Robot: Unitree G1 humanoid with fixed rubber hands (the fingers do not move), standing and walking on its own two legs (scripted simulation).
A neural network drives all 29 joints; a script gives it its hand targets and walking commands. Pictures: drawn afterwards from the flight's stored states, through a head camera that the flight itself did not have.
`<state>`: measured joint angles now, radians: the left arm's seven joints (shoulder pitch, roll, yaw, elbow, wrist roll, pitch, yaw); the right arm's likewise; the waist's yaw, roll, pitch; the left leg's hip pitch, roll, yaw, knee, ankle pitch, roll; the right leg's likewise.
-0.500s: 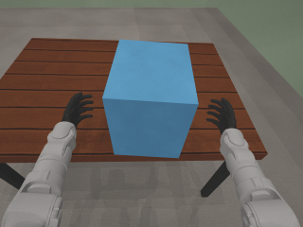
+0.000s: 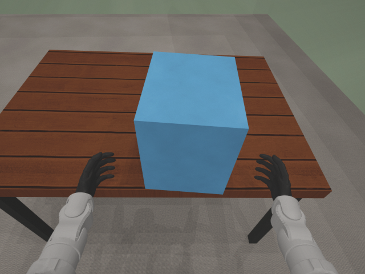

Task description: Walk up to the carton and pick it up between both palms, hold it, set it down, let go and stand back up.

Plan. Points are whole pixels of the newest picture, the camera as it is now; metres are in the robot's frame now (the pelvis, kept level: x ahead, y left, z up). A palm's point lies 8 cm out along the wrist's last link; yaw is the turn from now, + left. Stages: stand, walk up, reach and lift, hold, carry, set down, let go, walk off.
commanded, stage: set down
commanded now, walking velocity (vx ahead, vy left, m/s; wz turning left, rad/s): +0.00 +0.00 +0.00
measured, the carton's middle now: (188, 124) +0.50 -0.04 +0.02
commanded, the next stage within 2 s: let go in 1.28 s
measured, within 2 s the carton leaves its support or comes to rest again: neither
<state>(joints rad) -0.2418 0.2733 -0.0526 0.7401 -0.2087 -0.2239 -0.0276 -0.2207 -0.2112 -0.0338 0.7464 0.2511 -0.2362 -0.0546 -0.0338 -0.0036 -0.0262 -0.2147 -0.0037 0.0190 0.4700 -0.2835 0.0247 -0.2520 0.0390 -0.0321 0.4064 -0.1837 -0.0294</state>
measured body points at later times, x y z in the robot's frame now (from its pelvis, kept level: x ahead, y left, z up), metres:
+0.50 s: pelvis -0.01 +0.00 -0.01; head +0.01 +0.00 +0.44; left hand +0.27 +0.22 -0.04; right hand +0.25 -0.23 -0.04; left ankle -0.02 +0.10 -0.74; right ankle +0.02 -0.10 -0.74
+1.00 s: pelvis +0.01 -0.01 +0.00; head +0.02 +0.01 +0.45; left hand +0.22 +0.22 -0.07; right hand +0.20 -0.23 -0.07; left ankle -0.02 +0.10 -0.74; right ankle +0.02 -0.10 -0.74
